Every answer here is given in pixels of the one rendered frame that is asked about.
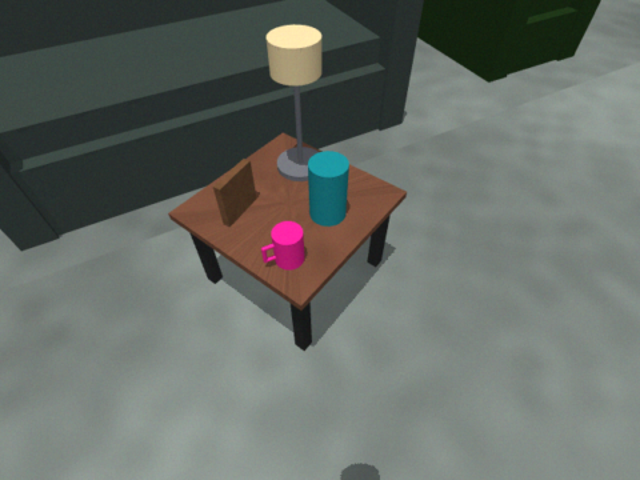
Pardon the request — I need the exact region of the armchair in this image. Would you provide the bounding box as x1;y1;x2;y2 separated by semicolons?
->
417;0;601;82

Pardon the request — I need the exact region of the desk lamp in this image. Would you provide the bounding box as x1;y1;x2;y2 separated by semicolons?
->
266;25;322;182

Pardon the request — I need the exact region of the coffee table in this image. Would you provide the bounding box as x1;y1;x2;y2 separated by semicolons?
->
168;133;407;351

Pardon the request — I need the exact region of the sofa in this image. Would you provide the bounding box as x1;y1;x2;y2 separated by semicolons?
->
0;0;424;251

